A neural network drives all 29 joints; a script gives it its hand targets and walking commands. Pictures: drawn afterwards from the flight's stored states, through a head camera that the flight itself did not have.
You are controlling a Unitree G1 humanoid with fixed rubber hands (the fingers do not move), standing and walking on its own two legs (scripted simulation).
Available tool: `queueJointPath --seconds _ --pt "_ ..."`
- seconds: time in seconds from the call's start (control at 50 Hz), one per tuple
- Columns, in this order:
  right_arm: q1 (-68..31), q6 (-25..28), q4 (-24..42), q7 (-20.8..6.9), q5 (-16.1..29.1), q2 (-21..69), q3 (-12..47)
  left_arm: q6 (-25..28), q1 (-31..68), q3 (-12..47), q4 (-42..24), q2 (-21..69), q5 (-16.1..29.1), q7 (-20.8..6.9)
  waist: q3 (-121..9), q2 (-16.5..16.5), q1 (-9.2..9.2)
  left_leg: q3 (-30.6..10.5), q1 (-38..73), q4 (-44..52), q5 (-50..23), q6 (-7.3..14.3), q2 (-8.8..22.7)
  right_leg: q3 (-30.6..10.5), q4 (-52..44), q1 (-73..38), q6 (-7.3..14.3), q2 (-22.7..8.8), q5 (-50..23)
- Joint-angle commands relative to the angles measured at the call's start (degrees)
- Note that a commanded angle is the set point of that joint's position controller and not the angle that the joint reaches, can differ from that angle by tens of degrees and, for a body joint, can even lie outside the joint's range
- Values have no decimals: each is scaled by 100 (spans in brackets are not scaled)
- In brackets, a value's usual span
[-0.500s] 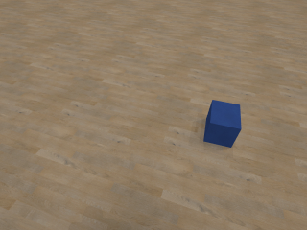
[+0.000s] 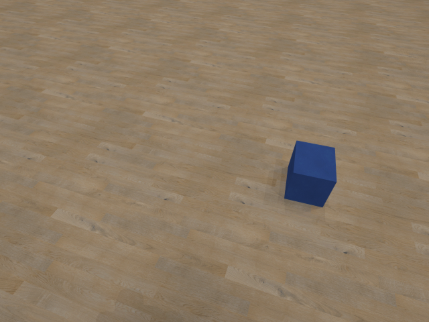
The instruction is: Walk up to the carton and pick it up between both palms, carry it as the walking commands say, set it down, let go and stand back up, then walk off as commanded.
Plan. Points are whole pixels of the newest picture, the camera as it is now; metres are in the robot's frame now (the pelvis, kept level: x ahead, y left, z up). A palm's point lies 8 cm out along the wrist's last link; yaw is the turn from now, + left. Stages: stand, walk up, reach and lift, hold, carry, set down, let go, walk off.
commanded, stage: stand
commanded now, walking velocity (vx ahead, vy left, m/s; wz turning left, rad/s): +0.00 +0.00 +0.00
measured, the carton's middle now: (309, 173) +1.07 -0.57 -0.66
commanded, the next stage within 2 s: walk up in 0.30 s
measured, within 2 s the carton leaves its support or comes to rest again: neither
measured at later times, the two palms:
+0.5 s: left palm out of the picture -0.03 +0.21 -0.15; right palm out of the picture -0.03 -0.21 -0.15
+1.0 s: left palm out of the picture +0.10 +0.13 -0.12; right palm out of the picture -0.02 -0.37 -0.13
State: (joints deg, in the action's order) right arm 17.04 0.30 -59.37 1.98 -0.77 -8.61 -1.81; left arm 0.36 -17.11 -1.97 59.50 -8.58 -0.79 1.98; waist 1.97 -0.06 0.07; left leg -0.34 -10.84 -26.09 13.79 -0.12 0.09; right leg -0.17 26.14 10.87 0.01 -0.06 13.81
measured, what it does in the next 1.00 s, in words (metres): steps to the right: right foot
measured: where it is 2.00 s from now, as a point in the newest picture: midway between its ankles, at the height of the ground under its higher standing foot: outside the picture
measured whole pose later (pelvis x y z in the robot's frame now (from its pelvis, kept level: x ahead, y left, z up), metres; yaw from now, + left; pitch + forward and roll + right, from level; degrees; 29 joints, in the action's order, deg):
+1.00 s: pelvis -0.02 -0.10 +0.00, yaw -14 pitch +3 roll +1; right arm 12.6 -0.9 -52.6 0.9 -2.4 -14.3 -3.2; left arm -1.0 -13.6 -4.6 54.0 -11.3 -1.2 0.1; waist -0.3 1.8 -0.1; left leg 3.9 -29.2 -59.9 20.0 -1.3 4.8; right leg 0.4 25.3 15.8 2.9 1.7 12.2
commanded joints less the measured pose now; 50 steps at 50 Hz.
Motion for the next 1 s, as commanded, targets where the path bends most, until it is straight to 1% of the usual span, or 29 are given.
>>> queueJointPath --seconds 0.0,0.22,0.46,0.48,0.5,0.52,0.54,0.56,0.58,0.6,0.62,0.66,0.68,0.7,0.72,0.74,0.76,0.78,0.8,0.82,0.84,0.86,0.88,0.9,0.92,0.96,0.98 --pt "315 33 -2 19 3 -417 -58 35 -315 -51 7 -413 2 20 197 10 -1 -404 -131 519 -457 203 388 -415 -519 122 211 -397 -475" --pt "405 17 -333 36 5 -287 3 26 -399 24 336 -292 5 39 277 9 -4 -397 -145 567 -381 182 386 -406 -572 142 189 -397 -400" --pt "490 7 -503 44 5 -207 56 18 -485 79 491 -222 6 47 318 9 -6 -403 -192 589 -289 168 384 -411 -600 188 175 -395 -299" --pt "194 63 59 57 -140 -702 -109 -94 -362 -204 437 -784 164 161 756 -322 -198 -868 -518 268 -1757 277 1039 19 175 566 127 -342 -947" --pt "933 -23 -62 402 20 -1751 -363 -269 339 -334 -51 -733 40 -66 94 15 -694 -2029 1327 377 -1948 1020 2395 310 2390 2411 -144 282 713" --pt "1080 -3 -28 435 -44 -1634 -362 -295 650 -352 -294 -529 -52 -88 44 760 -663 -1989 546 606 -2477 1300 3181 226 3656 2572 -261 -62 1908" --pt "970 0 48 454 -61 -1401 -347 -362 723 -373 -370 -472 -85 -160 -13 629 -531 -1643 1 770 -1461 1228 2950 -118 4155 2344 -327 -335 1535" --pt "366 10 231 440 -119 -1202 -327 -389 571 -368 -386 -367 -30 -213 16 751 -270 -1219 -508 840 -325 1022 2537 -291 4322 2132 -340 -455 1192" --pt "-150 27 403 412 -151 -1038 -276 -384 412 -396 -390 -410 15 -235 76 1087 -83 -822 -861 921 189 783 2158 -256 4092 1918 -320 -439 988" --pt "-274 32 479 393 -200 -967 -233 -397 325 -410 -379 -453 6 -251 116 1233 -37 -553 -973 965 281 628 1936 -100 3658 1771 -323 -362 929" --pt "-268 38 521 380 -220 -1028 -241 -420 244 -397 -326 -382 29 -258 114 1278 -49 -329 -950 910 150 578 1854 67 3159 1654 -366 -296 990" --pt "-6 78 472 337 -211 -1194 -262 -462 348 -352 -419 -284 97 -277 20 1372 -156 -33 -813 642 -116 538 1811 282 2177 1337 -373 -180 1178" --pt "108 86 442 293 -219 -1336 -296 -471 360 -354 -482 -330 99 -289 -63 1411 -204 -36 -745 507 -170 531 1850 402 1815 1177 -350 -101 1159" --pt "121 76 458 242 -230 -1490 -341 -466 255 -367 -511 -405 76 -294 -124 1364 -175 -4 -798 287 -229 478 1886 549 1373 899 -301 -26 948" --pt "84 44 501 196 -234 -1572 -376 -446 1 -388 -467 -486 40 -298 -188 1177 -53 112 -1043 -82 -139 360 1842 724 804 395 -232 89 530" --pt "197 -5 532 161 -279 -1500 -372 -399 -213 -435 -417 -670 -11 -303 -245 690 36 310 -1463 -689 204 229 1665 560 352 -124 -154 105 499" --pt "273 -70 601 123 -320 -1221 -295 -311 -486 -520 -412 -1074 -53 -311 -302 -637 198 810 -2143 -1994 1030 -20 1185 -510 -615 -525 73 -743 373" --pt "-281 -103 1142 153 -174 -716 -134 -266 -619 -654 -519 -1915 -38 -246 -351 -2486 354 926 -3394 -3459 2425 -223 382 -2677 -1346 -341 706 -2183 -346" --pt "-462 -79 1108 142 -127 -764 -104 -195 -576 -596 -561 -1722 -42 -210 -455 -1622 371 44 -3081 -4174 1980 -221 674 -3260 -1415 50 913 -2487 -623" --pt "-390 -72 960 85 -90 -812 -120 -154 -188 -530 -651 -1511 -85 -185 -298 -990 198 -35 -2944 -4343 1438 -169 816 -2696 -1269 360 928 -2221 -259" --pt "-350 -61 903 15 -146 -877 -153 -157 197 -510 -769 -1398 -92 -165 -214 -810 42 -57 -2700 -4254 1019 -119 838 -2078 -1128 510 829 -1714 -453" --pt "-265 -56 822 -40 -197 -1003 -208 -136 486 -484 -892 -1287 -62 -155 -226 -795 -49 17 -2571 -4202 760 -87 782 -1707 -993 388 733 -1441 -1110" --pt "-96 -56 845 -93 -249 -1026 -224 -147 542 -450 -869 -1191 -7 -139 -438 -934 -177 166 -2268 -4149 649 -54 731 -1201 -924 299 745 -1156 -1568" --pt "-20 -81 859 -110 -239 -1060 -247 -160 511 -434 -817 -1166 -4 -140 -518 -956 -226 297 -2103 -3937 613 -41 649 -880 -881 196 767 -979 -1575" --pt "-116 -89 883 -110 -210 -1016 -243 -147 361 -435 -755 -1130 -24 -153 -458 -875 -161 366 -2085 -3690 610 -56 596 -966 -939 126 803 -943 -1311" --pt "-370 -85 884 -123 -141 -912 -221 -55 12 -449 -699 -1168 -55 -166 -272 -520 83 239 -2328 -3244 558 -133 557 -1668 -1219 -228 922 -1313 -476" --pt "-490 -80 927 -122 -122 -881 -205 -20 -124 -456 -657 -1229 -56 -168 -216 -542 136 195 -2426 -3010 542 -153 544 -1877 -1325 -365 998 -1416 -142"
